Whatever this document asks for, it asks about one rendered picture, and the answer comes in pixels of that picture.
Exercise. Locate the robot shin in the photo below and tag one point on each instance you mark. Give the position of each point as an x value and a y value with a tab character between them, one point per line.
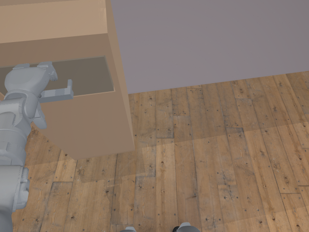
185	224
130	228

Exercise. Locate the robot left upper arm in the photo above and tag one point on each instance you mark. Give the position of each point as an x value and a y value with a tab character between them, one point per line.
14	188

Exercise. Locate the cabinet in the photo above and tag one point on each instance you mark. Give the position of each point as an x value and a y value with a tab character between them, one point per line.
31	31

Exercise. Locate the robot left shin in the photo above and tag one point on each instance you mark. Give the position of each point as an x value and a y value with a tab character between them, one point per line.
130	228

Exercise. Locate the left robot forearm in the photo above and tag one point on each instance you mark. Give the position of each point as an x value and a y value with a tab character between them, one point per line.
17	112

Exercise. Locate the robot right shin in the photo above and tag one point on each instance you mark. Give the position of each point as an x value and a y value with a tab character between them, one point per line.
185	224

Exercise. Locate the drawer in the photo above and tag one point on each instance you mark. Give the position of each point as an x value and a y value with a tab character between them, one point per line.
89	75

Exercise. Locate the left robot hand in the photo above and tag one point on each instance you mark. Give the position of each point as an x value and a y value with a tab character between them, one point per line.
34	80

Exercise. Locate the handle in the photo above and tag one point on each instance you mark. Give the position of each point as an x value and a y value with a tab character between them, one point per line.
57	94

